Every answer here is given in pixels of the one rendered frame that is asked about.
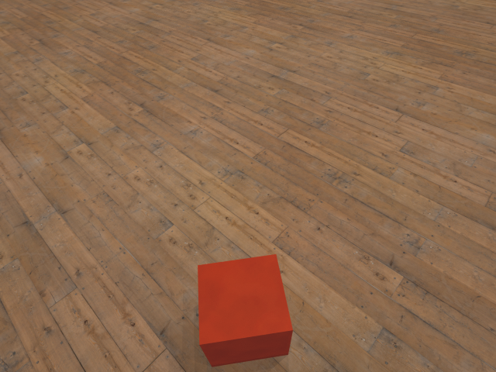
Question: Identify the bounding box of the carton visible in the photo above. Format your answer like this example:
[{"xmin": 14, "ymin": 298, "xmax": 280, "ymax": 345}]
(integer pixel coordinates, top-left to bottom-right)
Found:
[{"xmin": 198, "ymin": 254, "xmax": 293, "ymax": 367}]

